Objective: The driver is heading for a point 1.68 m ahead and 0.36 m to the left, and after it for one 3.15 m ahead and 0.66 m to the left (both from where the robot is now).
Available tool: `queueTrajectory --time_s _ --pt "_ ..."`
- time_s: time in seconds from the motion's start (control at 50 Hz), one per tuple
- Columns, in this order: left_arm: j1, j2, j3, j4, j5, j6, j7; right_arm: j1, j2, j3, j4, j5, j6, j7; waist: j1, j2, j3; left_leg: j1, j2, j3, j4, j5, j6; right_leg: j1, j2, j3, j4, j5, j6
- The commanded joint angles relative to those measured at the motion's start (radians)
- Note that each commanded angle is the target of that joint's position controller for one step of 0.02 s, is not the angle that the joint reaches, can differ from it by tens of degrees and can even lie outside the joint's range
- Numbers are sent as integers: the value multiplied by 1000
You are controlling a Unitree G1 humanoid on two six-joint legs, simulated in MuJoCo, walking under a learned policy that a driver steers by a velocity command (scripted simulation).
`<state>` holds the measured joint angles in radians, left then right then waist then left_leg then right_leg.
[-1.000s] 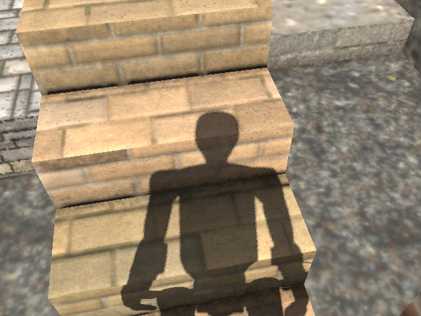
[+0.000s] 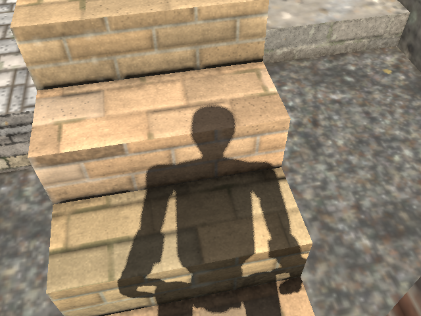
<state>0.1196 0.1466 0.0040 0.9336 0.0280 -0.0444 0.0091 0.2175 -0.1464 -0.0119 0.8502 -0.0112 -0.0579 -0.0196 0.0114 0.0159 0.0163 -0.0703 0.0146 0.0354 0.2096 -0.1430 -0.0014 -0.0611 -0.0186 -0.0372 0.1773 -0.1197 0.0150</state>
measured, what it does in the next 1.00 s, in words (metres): stands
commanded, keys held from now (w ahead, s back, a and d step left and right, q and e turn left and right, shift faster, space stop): w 0.44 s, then no key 0.56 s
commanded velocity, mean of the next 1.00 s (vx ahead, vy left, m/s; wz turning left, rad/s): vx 0.33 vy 0.00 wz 0.00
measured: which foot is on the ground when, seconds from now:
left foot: down 0.00-1.00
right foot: down 0.00-1.00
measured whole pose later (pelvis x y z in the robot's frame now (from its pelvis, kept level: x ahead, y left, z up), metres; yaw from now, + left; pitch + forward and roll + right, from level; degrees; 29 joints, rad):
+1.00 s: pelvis -0.01 +0.00 +0.00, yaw +0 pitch -1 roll -1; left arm 0.24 0.15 0.02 1.03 0.02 -0.03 0.00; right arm 0.32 -0.15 -0.03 0.94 -0.01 -0.04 -0.03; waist 0.01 0.02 0.05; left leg -0.11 0.03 0.04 0.33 -0.20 0.00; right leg -0.09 -0.01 -0.03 0.29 -0.17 0.02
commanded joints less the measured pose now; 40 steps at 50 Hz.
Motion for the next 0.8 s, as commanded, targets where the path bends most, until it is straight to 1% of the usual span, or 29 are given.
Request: queueTrajectory --time_s 0.02,0.44,0.5,0.64,0.8 --pt "-31 78 13 -55 0 -12 1 0 -73 -15 -56 0 -13 -1 0 -9 -49 16 114 -78 -11 212 21 3 -99 73 -17 113 -10" --pt "-37 85 9 -55 0 -14 -1 -4 -81 -13 -62 1 -13 0 0 -7 -54 19 116 -76 -5 222 18 3 -98 78 -13 123 -10" --pt "0 90 12 -35 3 -15 -1 31 -87 -16 -44 2 -13 -2 1 -5 -58 21 118 -69 30 259 19 4 -98 72 19 146 -6" --pt "35 90 19 -4 1 -10 -7 65 -89 -23 -18 1 -5 -1 1 -11 -24 -17 113 -60 63 213 18 -14 -93 70 52 127 -5" --pt "90 89 28 32 -3 -5 -5 112 -86 -32 22 4 4 -4 3 -9 -1 -34 113 -62 78 184 16 -20 -93 78 68 113 -5"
